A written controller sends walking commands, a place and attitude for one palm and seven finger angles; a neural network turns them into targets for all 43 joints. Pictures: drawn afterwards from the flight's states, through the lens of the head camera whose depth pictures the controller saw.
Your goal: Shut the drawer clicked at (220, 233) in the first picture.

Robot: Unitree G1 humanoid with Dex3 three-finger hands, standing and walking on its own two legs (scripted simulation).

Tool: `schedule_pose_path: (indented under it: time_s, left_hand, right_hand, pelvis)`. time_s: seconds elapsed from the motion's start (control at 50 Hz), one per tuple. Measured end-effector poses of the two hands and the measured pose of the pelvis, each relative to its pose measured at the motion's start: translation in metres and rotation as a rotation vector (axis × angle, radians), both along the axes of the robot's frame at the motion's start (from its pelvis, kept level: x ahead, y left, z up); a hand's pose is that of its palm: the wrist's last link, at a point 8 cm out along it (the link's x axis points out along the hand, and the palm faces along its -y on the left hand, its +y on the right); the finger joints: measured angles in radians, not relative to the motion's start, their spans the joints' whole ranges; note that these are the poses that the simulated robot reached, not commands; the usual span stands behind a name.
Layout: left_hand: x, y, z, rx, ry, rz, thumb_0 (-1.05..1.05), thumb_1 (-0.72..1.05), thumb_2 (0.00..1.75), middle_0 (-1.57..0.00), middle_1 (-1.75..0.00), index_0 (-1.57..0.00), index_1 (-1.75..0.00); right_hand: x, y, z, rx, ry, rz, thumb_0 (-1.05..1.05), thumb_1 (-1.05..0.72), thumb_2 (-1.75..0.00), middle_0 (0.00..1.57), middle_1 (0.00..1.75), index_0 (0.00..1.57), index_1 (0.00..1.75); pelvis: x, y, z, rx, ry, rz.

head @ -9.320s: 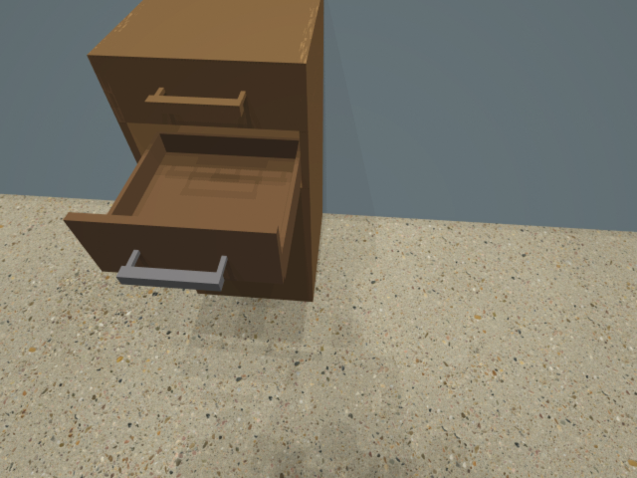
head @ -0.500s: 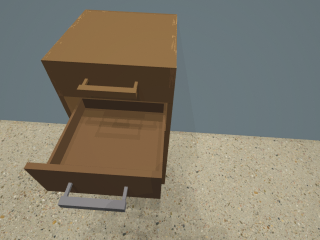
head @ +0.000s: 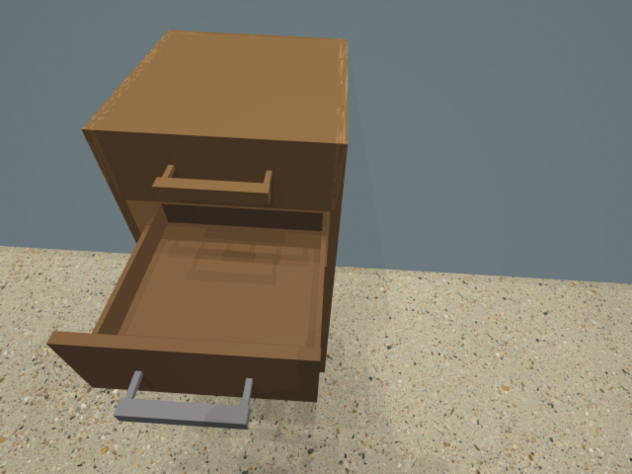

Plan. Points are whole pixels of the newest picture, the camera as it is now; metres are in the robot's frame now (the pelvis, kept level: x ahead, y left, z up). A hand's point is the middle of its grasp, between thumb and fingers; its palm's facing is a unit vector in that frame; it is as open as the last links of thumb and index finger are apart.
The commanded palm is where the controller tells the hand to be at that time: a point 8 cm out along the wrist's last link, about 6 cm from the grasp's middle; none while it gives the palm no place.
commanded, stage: look again from close up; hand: left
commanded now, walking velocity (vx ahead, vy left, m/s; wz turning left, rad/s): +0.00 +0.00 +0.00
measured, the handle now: (188, 397) +0.25 +0.21 -0.12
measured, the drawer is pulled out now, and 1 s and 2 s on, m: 0.30 0.28 0.28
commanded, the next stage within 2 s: raise the hand and make a fist in 0.52 s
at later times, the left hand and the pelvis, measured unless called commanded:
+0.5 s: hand out of the picture -0.03 +0.14 -0.18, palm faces +0.02 -0.99 -0.15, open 7.4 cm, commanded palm none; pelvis -0.01 -0.01 +0.00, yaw +0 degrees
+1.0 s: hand out of the picture +0.11 +0.13 -0.05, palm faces +0.09 -1.00 -0.01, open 6.2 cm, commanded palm +0.07 +0.19 -0.06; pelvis -0.04 -0.04 -0.07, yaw +3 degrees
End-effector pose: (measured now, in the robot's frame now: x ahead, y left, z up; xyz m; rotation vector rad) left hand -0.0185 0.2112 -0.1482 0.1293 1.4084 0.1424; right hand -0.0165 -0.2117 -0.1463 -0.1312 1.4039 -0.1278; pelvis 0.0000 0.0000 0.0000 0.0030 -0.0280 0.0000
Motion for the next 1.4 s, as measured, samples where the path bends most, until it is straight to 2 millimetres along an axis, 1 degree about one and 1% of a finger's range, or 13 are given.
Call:
schedule_pose_path:
  time_s: [0.3,0.64,0.66,0.74,0.8,0.84,0.9,0.98,1.04,1.1,1.18,1.26,1.4]
  left_hand:
    - [-0.008,-0.014,-0.001,-0.018,0.012,-0.002,0.00,0.91,0.90,-0.20,-0.30,-0.19,-0.30]
    - [-0.018,-0.025,-0.001,-0.021,0.032,-0.003,0.00,0.91,0.90,-0.20,-0.30,-0.20,-0.30]
    - [-0.010,-0.024,0.003,-0.018,-0.008,0.029,0.00,0.91,0.90,-0.20,-0.30,-0.20,-0.30]
    - [0.050,0.010,0.056,0.131,-0.394,0.069,0.07,0.99,0.90,-0.22,-0.32,-0.22,-0.32]
    - [0.110,0.009,0.102,0.133,-0.746,0.033,0.06,0.98,0.90,-0.25,-0.35,-0.24,-0.35]
    - [0.138,0.000,0.119,0.101,-0.928,0.009,0.05,0.97,0.90,-0.26,-0.38,-0.27,-0.38]
    - [0.131,-0.005,0.107,0.032,-1.043,0.038,0.02,0.95,0.90,-0.24,-0.41,-0.31,-0.43]
    - [0.110,-0.029,0.101,-0.066,-1.229,-0.034,0.01,0.93,0.90,-0.32,-0.49,-0.38,-0.51]
    - [0.099,-0.036,0.103,-0.065,-1.366,-0.114,0.01,0.92,0.90,-0.40,-0.56,-0.45,-0.57]
    - [0.094,-0.035,0.100,-0.051,-1.412,-0.135,0.01,0.91,0.90,-0.48,-0.63,-0.51,-0.63]
    - [0.093,-0.029,0.096,-0.057,-1.352,-0.129,0.01,0.90,0.90,-0.58,-0.72,-0.59,-0.72]
    - [0.096,-0.024,0.102,-0.064,-1.308,-0.139,0.01,0.90,0.90,-0.67,-0.81,-0.67,-0.81]
    - [0.102,-0.014,0.109,-0.064,-1.276,-0.151,0.01,0.90,0.90,-0.81,-0.96,-0.81,-0.96]
  right_hand:
    - [-0.018,-0.003,0.001,0.009,0.038,-0.020,0.00,-0.90,-0.90,0.20,0.30,0.20,0.30]
    - [-0.015,-0.008,0.000,0.016,0.028,-0.019,0.00,-0.90,-0.90,0.20,0.30,0.20,0.30]
    - [-0.011,-0.009,0.001,0.014,-0.004,-0.018,0.00,-0.90,-0.90,0.20,0.30,0.20,0.30]
    - [0.018,-0.035,0.010,-0.056,-0.266,-0.013,0.03,-0.93,-0.90,0.20,0.30,0.20,0.30]
    - [0.056,-0.056,0.018,-0.100,-0.464,0.039,0.03,-0.93,-0.90,0.20,0.30,0.20,0.30]
    - [0.086,-0.069,0.026,-0.126,-0.591,0.072,0.02,-0.92,-0.90,0.20,0.30,0.20,0.30]
    - [0.129,-0.081,0.041,-0.155,-0.760,0.114,0.02,-0.92,-0.90,0.20,0.30,0.20,0.30]
    - [0.181,-0.083,0.053,-0.171,-0.927,0.218,0.01,-0.91,-0.90,0.20,0.30,0.20,0.30]
    - [0.210,-0.074,0.049,-0.152,-1.003,0.277,0.01,-0.91,-0.90,0.19,0.30,0.19,0.30]
    - [0.227,-0.059,0.036,-0.097,-1.035,0.293,0.01,-0.91,-0.90,0.19,0.30,0.19,0.30]
    - [0.224,-0.035,0.017,-0.005,-1.006,0.270,0.01,-0.90,-0.90,0.20,0.30,0.20,0.30]
    - [0.201,-0.023,-0.003,0.050,-0.920,0.228,0.01,-0.90,-0.90,0.20,0.30,0.20,0.30]
    - [0.149,-0.042,-0.026,0.014,-0.755,0.142,0.01,-0.90,-0.90,0.20,0.30,0.20,0.30]
  pelvis:
    - [-0.004,-0.008,0.001,0.000,0.005,-0.002]
    - [-0.006,-0.015,0.000,-0.004,0.015,-0.001]
    - [-0.008,-0.015,-0.001,-0.006,0.015,0.005]
    - [-0.010,-0.017,-0.006,0.007,0.031,0.026]
    - [-0.017,-0.018,-0.013,0.000,0.061,0.055]
    - [-0.022,-0.020,-0.021,-0.001,0.100,0.053]
    - [-0.029,-0.026,-0.037,0.004,0.163,0.036]
    - [-0.036,-0.035,-0.063,-0.003,0.221,0.041]
    - [-0.043,-0.042,-0.084,-0.013,0.251,0.053]
    - [-0.050,-0.049,-0.099,-0.022,0.263,0.063]
    - [-0.055,-0.056,-0.105,-0.032,0.261,0.073]
    - [-0.057,-0.060,-0.102,-0.040,0.258,0.076]
    - [-0.057,-0.059,-0.095,-0.039,0.262,0.072]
